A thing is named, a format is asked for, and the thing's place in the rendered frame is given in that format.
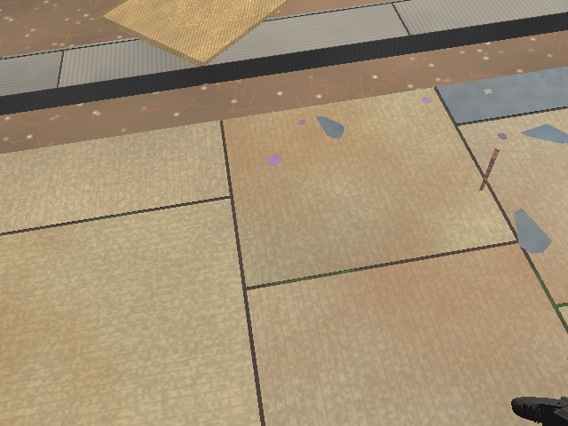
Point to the robot right hand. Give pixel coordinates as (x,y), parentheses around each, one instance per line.
(548,411)

